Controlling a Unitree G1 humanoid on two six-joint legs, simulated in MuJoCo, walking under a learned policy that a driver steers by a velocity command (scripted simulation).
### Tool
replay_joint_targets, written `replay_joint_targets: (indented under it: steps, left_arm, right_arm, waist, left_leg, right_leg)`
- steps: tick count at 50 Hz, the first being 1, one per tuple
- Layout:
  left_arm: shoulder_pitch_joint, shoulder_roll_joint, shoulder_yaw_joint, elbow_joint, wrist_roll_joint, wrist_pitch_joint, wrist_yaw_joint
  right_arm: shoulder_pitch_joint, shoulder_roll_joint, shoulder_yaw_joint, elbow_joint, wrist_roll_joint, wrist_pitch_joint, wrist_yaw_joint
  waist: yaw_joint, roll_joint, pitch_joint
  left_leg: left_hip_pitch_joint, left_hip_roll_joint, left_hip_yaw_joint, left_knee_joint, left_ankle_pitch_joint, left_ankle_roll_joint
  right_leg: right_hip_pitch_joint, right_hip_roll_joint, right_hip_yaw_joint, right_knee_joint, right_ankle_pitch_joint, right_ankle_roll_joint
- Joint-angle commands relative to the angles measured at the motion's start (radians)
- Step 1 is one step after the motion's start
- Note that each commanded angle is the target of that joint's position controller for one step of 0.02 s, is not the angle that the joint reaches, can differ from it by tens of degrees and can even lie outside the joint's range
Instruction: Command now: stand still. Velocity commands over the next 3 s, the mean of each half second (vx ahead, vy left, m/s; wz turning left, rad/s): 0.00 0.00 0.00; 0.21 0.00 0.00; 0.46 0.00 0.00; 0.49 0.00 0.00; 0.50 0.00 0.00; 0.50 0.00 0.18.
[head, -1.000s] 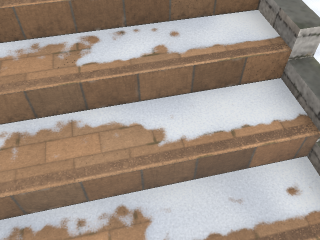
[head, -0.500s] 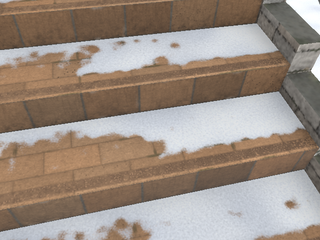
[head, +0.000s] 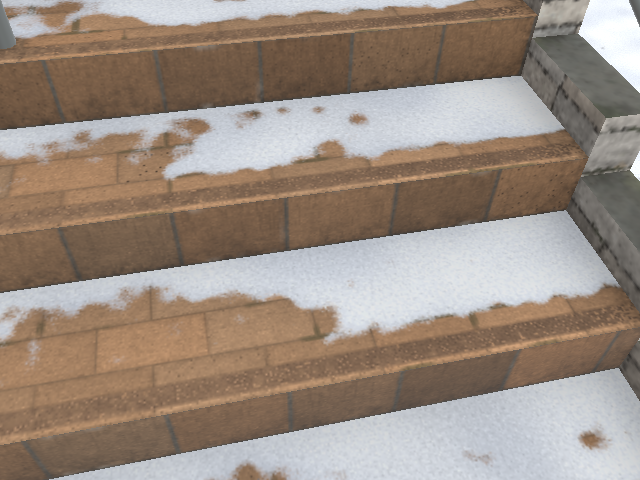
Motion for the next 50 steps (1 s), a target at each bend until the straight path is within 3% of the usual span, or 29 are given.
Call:
replay_joint_targets:
  steps: [1,3,6,8,13,20,23,26,30,31,33,35,36,37,39,40,41,42,43,44,45,46,47,48,49,50]
  left_arm:
    - [-0.021,0.096,0.009,-0.018,0.001,-0.028,-0.057]
    - [-0.033,0.087,0.001,-0.013,0.003,-0.033,-0.051]
    - [-0.018,0.068,-0.006,-0.002,-0.010,-0.017,-0.044]
    - [0.016,0.091,0.001,0.003,-0.007,-0.003,-0.041]
    - [0.024,0.063,0.000,0.006,-0.007,0.007,-0.037]
    - [0.024,0.049,0.003,0.017,-0.005,0.006,-0.043]
    - [0.020,0.041,0.005,0.015,-0.008,0.007,-0.035]
    - [0.041,0.019,0.000,0.027,-0.006,0.007,-0.033]
    - [0.056,0.021,0.001,0.032,-0.007,0.002,-0.033]
    - [0.085,0.026,0.004,0.042,-0.005,0.004,-0.031]
    - [0.121,0.078,0.037,0.036,0.019,0.002,-0.014]
    - [0.093,0.060,0.052,0.006,0.040,-0.025,0.003]
    - [0.061,0.036,0.055,-0.010,0.042,-0.044,0.012]
    - [0.024,-0.003,0.050,-0.018,0.038,-0.051,0.012]
    - [0.030,-0.020,0.051,-0.026,0.018,-0.062,0.010]
    - [0.075,-0.020,0.053,-0.010,0.021,-0.065,0.006]
    - [0.138,-0.033,0.036,-0.039,-0.001,-0.070,0.039]
    - [0.221,0.016,0.047,-0.023,0.001,-0.070,0.049]
    - [0.544,0.052,0.057,0.107,0.051,-0.079,0.037]
    - [0.708,0.036,0.032,0.156,0.069,-0.077,0.016]
    - [0.680,0.078,0.036,0.161,0.081,-0.077,-0.009]
    - [0.536,0.067,0.032,0.126,0.094,-0.081,-0.022]
    - [0.400,0.003,0.005,0.090,0.083,-0.080,-0.027]
    - [0.310,-0.062,-0.027,0.070,0.075,-0.078,-0.024]
    - [0.322,-0.069,-0.036,0.081,0.067,-0.074,-0.014]
    - [0.427,-0.064,-0.045,0.122,0.076,-0.074,-0.013]
  right_arm:
    - [0.071,-0.095,-0.017,0.016,-0.018,-0.004,0.099]
    - [0.073,-0.094,-0.017,0.030,-0.026,-0.001,0.089]
    - [0.088,-0.050,-0.004,0.045,-0.013,-0.010,0.086]
    - [0.108,-0.046,0.003,0.062,-0.003,-0.017,0.088]
    - [0.127,-0.045,0.008,0.086,0.000,-0.015,0.090]
    - [0.152,-0.022,0.010,0.119,0.000,-0.006,0.090]
    - [0.144,-0.020,0.009,0.124,0.000,-0.009,0.079]
    - [0.145,-0.018,0.005,0.126,-0.006,-0.011,0.071]
    - [0.147,-0.009,0.003,0.133,-0.004,-0.011,0.068]
    - [0.168,-0.013,0.000,0.143,-0.006,-0.008,0.065]
    - [0.180,-0.086,-0.033,0.144,-0.030,-0.006,0.049]
    - [0.197,-0.143,-0.070,0.128,-0.047,-0.010,0.029]
    - [0.198,-0.132,-0.076,0.121,-0.047,-0.016,0.016]
    - [0.197,-0.103,-0.070,0.116,-0.027,-0.023,0.008]
    - [0.118,-0.070,-0.066,0.081,-0.017,-0.018,0.008]
    - [0.111,-0.075,-0.068,0.075,-0.020,-0.011,0.008]
    - [-0.002,-0.103,-0.078,0.040,0.014,-0.022,-0.063]
    - [-0.022,-0.095,-0.069,0.026,0.012,-0.027,-0.074]
    - [0.069,0.003,-0.045,0.031,-0.067,-0.032,-0.001]
    - [0.001,0.039,-0.037,0.002,-0.055,-0.057,0.023]
    - [-0.010,-0.006,-0.051,-0.001,-0.015,-0.068,0.034]
    - [-0.038,-0.047,-0.065,-0.022,0.000,-0.077,0.047]
    - [-0.081,-0.059,-0.071,-0.062,-0.010,-0.071,0.052]
    - [-0.101,-0.023,-0.059,-0.100,-0.028,-0.051,0.055]
    - [-0.101,0.012,-0.043,-0.135,-0.038,-0.032,0.062]
    - [-0.138,0.029,-0.027,-0.180,-0.032,-0.019,0.071]
  waist:
    - [-0.027,0.012,0.088]
    - [-0.027,0.008,0.043]
    - [-0.017,0.020,0.032]
    - [-0.003,0.025,0.017]
    - [-0.008,0.032,0.011]
    - [-0.014,0.027,0.036]
    - [-0.016,0.034,0.054]
    - [-0.021,0.003,0.063]
    - [-0.024,0.017,0.059]
    - [-0.024,0.021,0.059]
    - [-0.032,0.062,0.127]
    - [-0.072,0.092,0.159]
    - [-0.087,0.108,0.164]
    - [-0.087,0.116,0.172]
    - [-0.058,0.103,0.177]
    - [-0.047,0.085,0.158]
    - [0.038,0.093,0.119]
    - [0.067,-0.019,0.122]
    - [0.110,-0.223,0.026]
    - [0.171,-0.196,0.127]
    - [0.159,-0.115,0.179]
    - [0.110,-0.058,0.159]
    - [0.061,-0.021,0.140]
    - [0.012,-0.012,0.132]
    - [-0.007,-0.057,0.116]
    - [0.005,-0.117,0.134]
  left_leg:
    - [0.041,0.082,-0.065,-0.118,0.075,0.025]
    - [0.070,0.075,-0.051,-0.080,0.225,0.029]
    - [0.046,0.076,-0.041,-0.051,0.361,0.023]
    - [0.032,0.078,-0.045,-0.050,0.407,0.019]
    - [0.023,0.079,-0.047,-0.028,0.465,0.021]
    - [0.024,0.073,-0.042,-0.021,0.419,0.014]
    - [0.001,0.069,-0.036,-0.023,0.376,0.006]
    - [-0.007,0.072,-0.031,-0.017,0.343,0.007]
    - [-0.023,0.070,-0.025,-0.019,0.304,0.003]
    - [-0.027,0.073,-0.028,-0.041,0.205,0.008]
    - [-0.088,0.109,-0.076,-0.113,-0.193,0.070]
    - [-0.085,0.194,-0.184,-0.157,-0.372,0.157]
    - [-0.035,0.248,-0.247,-0.163,-0.360,0.194]
    - [-0.011,0.274,-0.262,-0.184,-0.337,0.199]
    - [-0.052,0.244,-0.202,-0.181,-0.245,0.187]
    - [-0.060,0.211,-0.155,-0.140,-0.205,0.178]
    - [-0.132,0.124,-0.095,0.044,-0.110,0.076]
    - [-0.280,0.087,-0.013,0.211,-0.116,0.035]
    - [-0.537,0.023,-0.008,0.469,-0.148,0.015]
    - [-0.810,0.060,-0.160,0.806,-0.232,0.025]
    - [-0.920,0.067,-0.228,1.142,-0.196,0.061]
    - [-0.992,0.055,-0.210,1.348,-0.199,0.113]
    - [-1.001,0.070,-0.185,1.413,-0.186,0.157]
    - [-0.993,0.099,-0.168,1.477,-0.165,0.180]
    - [-1.011,0.090,-0.113,1.654,-0.213,0.197]
    - [-1.124,0.074,-0.070,1.869,-0.298,0.219]
  right_leg:
    - [-0.125,0.005,-0.043,-0.080,0.079,-0.046]
    - [-0.102,0.010,-0.050,-0.060,0.137,-0.056]
    - [-0.068,0.013,-0.055,-0.037,0.204,-0.054]
    - [-0.032,0.019,-0.065,-0.030,0.231,-0.054]
    - [-0.016,0.020,-0.077,-0.003,0.279,-0.055]
    - [-0.038,0.019,-0.079,0.004,0.281,-0.060]
    - [-0.043,0.021,-0.079,0.004,0.255,-0.062]
    - [-0.051,0.024,-0.078,0.002,0.261,-0.064]
    - [-0.041,0.023,-0.072,-0.003,0.259,-0.066]
    - [-0.035,0.025,-0.073,-0.017,0.173,-0.070]
    - [-0.083,0.045,-0.093,0.010,-0.159,-0.084]
    - [-0.165,0.054,-0.111,0.098,-0.218,-0.093]
    - [-0.230,0.052,-0.122,0.124,-0.146,-0.097]
    - [-0.238,0.051,-0.146,0.071,-0.079,-0.117]
    - [-0.107,0.051,-0.169,-0.024,-0.038,-0.145]
    - [-0.030,0.051,-0.174,-0.045,-0.035,-0.153]
    - [0.054,0.038,-0.130,-0.055,-0.100,-0.130]
    - [0.167,-0.015,-0.034,-0.095,-0.088,-0.150]
    - [0.480,-0.220,0.283,-0.112,0.194,-0.362]
    - [0.548,-0.406,0.492,-0.190,0.321,-0.485]
    - [0.501,-0.421,0.438,-0.190,0.391,-0.496]
    - [0.459,-0.379,0.326,-0.190,0.409,-0.470]
    - [0.386,-0.350,0.232,-0.204,0.445,-0.433]
    - [0.306,-0.320,0.165,-0.216,0.410,-0.393]
    - [0.231,-0.284,0.118,-0.205,0.344,-0.366]
    - [0.221,-0.281,0.109,-0.190,0.270,-0.368]
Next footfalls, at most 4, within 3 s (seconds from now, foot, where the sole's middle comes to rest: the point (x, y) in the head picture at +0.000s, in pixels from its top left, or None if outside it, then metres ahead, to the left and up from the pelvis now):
1.24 left None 0.39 0.10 -0.63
1.82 right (368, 309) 0.76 -0.05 -0.48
2.36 left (298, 148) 1.07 0.10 -0.32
2.92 right None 1.45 -0.09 -0.17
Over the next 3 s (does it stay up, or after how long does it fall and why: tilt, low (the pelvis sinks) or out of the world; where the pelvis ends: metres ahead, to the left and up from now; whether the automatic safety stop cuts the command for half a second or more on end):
stays up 1.30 0.00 0.50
